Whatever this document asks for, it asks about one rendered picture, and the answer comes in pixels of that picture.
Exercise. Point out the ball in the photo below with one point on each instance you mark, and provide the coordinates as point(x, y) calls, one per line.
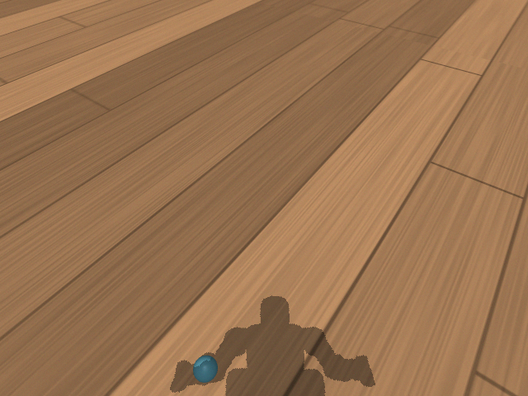
point(205, 369)

